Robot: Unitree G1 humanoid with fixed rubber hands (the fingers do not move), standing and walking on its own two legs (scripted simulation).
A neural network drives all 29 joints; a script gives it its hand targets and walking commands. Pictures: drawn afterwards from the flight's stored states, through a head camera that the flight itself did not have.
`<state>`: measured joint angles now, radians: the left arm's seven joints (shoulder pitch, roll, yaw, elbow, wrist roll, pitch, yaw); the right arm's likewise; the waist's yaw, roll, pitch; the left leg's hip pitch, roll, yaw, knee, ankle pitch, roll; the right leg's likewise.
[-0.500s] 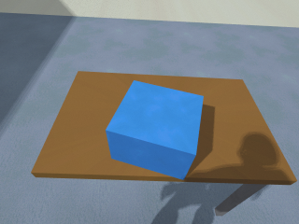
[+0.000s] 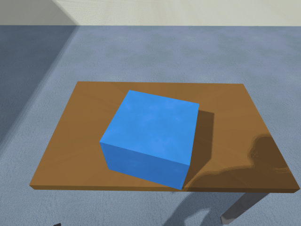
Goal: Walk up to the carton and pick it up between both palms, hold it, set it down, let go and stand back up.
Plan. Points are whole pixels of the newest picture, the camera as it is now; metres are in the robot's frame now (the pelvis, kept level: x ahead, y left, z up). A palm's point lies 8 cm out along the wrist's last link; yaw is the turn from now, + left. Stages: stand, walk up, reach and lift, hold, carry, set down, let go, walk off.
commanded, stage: walk up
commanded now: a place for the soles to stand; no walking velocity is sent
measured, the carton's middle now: (153, 136) +0.44 -0.01 -0.05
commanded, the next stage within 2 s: stand in 0.26 s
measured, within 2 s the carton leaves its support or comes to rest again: neither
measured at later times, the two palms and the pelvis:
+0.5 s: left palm out of the picture +0.05 +0.29 -0.12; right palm out of the picture +0.07 -0.28 -0.12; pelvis +0.00 +0.00 +0.00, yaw +1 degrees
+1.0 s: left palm out of the picture +0.15 +0.28 -0.10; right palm out of the picture +0.11 -0.26 -0.09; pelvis +0.00 +0.01 -0.01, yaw -1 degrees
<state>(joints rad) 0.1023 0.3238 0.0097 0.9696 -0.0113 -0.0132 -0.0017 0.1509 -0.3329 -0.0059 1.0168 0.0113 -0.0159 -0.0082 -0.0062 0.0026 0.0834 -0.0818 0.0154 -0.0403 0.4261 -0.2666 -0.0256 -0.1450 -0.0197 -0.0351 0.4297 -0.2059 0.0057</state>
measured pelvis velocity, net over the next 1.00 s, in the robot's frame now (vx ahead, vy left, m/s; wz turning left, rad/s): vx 0.00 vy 0.01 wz -0.02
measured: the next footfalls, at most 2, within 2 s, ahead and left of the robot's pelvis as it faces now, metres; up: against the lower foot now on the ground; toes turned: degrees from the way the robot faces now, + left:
none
